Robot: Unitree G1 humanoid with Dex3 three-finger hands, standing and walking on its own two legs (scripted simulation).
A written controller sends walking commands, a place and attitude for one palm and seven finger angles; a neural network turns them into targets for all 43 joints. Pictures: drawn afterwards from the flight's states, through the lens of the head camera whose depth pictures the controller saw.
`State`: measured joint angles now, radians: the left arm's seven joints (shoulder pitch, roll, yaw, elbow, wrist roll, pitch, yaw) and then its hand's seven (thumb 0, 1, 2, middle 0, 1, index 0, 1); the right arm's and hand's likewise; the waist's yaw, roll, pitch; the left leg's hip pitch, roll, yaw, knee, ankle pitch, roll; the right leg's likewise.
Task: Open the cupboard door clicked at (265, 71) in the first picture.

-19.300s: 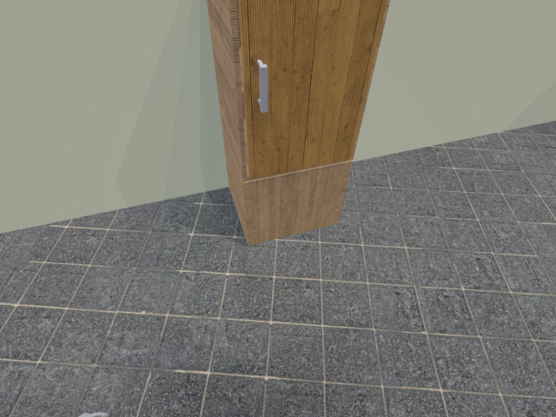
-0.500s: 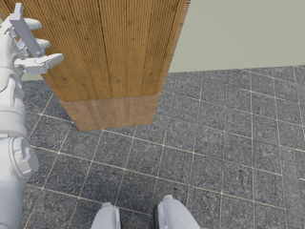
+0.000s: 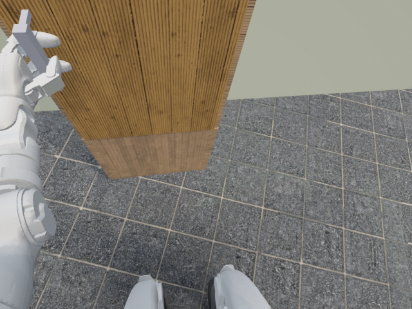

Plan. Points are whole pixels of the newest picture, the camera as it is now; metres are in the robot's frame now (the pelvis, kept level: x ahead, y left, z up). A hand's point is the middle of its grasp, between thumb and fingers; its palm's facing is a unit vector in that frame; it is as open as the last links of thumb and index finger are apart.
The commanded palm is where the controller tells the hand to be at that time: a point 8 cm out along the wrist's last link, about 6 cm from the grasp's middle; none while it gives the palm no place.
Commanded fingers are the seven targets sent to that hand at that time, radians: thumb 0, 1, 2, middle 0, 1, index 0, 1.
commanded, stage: pull the door open along its arc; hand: left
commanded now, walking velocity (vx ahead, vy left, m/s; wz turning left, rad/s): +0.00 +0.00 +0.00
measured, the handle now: (42, 53) +0.57 +0.24 +0.08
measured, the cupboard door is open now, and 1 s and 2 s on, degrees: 0 44 43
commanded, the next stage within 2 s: open thumb and fingers to let go in 0.80 s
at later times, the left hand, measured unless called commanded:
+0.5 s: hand (80, 140) +0.40 +0.17 +0.08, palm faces +0.28 -0.96 +0.06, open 5.7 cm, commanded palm +0.33 +0.22 +0.08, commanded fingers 0.00 0.90 0.90 -0.40 -1.35 -0.40 -1.35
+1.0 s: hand (153, 199) +0.29 +0.06 +0.08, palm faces +0.45 -0.89 -0.03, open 5.8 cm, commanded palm +0.25 +0.11 +0.08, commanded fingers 0.00 0.48 0.72 -0.37 -1.30 -0.37 -1.30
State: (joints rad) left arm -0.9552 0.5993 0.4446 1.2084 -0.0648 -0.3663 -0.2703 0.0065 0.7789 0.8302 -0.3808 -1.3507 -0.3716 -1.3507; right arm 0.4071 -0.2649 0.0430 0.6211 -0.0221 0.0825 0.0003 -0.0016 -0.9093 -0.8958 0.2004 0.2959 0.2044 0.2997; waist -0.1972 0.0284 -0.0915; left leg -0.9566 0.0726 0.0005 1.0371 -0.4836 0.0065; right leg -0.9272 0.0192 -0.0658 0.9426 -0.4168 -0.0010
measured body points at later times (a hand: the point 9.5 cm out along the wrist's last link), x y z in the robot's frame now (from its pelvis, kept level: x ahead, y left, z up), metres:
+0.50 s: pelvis +0.02 +0.00 +0.02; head +0.09 +0.00 +0.46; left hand +0.38 +0.22 +0.08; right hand +0.12 -0.25 -0.09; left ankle -0.01 +0.11 -0.67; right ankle +0.01 -0.13 -0.67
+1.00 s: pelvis +0.01 -0.05 +0.02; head +0.05 -0.06 +0.47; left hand +0.26 +0.10 +0.08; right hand +0.21 -0.25 -0.08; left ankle -0.01 +0.11 -0.67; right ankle +0.01 -0.13 -0.67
